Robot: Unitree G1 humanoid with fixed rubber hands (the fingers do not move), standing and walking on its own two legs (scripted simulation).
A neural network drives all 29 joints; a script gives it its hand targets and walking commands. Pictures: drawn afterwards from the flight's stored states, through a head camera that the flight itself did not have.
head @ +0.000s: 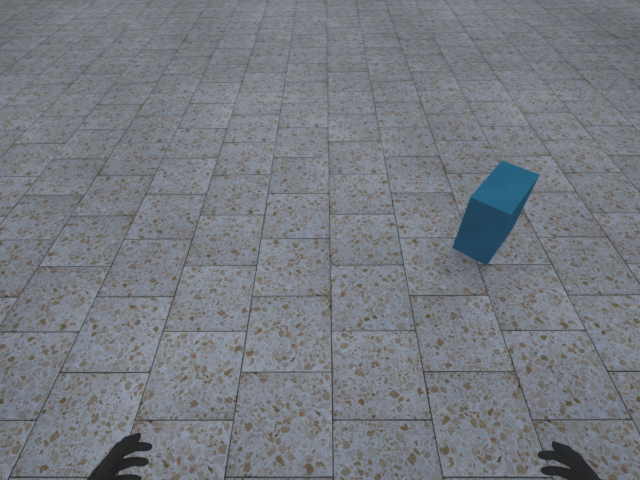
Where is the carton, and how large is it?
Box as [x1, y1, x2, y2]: [452, 161, 538, 265]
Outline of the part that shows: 504,161 501,161 470,197 452,247 486,265 513,226 538,176 538,174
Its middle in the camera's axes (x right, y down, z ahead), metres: +0.70 -0.10 +1.58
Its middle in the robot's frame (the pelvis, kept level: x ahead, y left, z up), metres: +1.23 -0.64 -0.62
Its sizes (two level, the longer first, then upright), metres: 0.295 0.152 0.283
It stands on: the floor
